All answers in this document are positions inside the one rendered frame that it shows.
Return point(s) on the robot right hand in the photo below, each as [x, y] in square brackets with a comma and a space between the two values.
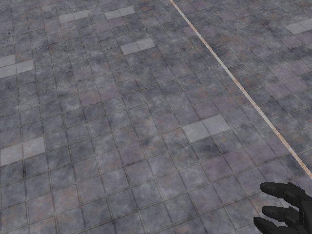
[298, 222]

